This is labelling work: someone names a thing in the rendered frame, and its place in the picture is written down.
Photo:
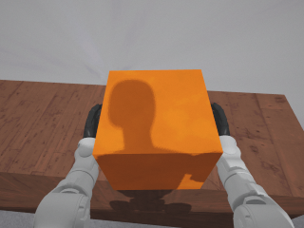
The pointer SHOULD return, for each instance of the right robot upper arm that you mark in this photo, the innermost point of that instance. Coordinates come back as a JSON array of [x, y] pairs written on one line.
[[261, 216]]

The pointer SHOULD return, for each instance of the carton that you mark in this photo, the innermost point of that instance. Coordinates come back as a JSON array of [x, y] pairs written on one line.
[[157, 130]]

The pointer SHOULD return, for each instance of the robot left hand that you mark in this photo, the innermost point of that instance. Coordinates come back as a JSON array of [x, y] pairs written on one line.
[[92, 121]]

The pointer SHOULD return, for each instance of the left robot forearm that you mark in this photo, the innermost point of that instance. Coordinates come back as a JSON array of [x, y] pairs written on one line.
[[82, 176]]

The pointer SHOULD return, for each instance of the right robot forearm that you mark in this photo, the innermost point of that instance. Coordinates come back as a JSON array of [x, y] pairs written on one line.
[[238, 182]]

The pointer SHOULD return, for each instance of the left robot upper arm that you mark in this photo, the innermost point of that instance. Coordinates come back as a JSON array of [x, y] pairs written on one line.
[[64, 210]]

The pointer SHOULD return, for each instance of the robot right hand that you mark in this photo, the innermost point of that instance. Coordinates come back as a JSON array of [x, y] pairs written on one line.
[[220, 120]]

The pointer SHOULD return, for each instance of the pedestal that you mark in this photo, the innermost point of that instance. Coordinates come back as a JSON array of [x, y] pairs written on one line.
[[41, 124]]

